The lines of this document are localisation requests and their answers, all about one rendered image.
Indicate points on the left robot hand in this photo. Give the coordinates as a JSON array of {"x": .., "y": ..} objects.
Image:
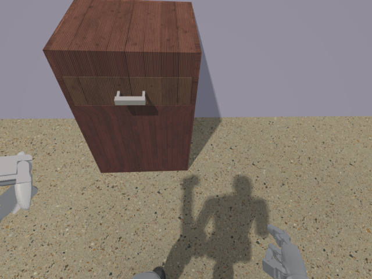
[{"x": 16, "y": 171}]

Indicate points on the drawer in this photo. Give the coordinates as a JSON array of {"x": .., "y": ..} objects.
[{"x": 102, "y": 90}]

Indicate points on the handle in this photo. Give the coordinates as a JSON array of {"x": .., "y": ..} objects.
[{"x": 130, "y": 100}]

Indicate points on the cabinet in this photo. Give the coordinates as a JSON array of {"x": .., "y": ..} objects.
[{"x": 130, "y": 38}]

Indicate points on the right robot hand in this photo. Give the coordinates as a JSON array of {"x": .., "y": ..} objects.
[{"x": 288, "y": 259}]

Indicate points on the robot left foot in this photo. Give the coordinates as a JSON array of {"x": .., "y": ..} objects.
[{"x": 160, "y": 272}]

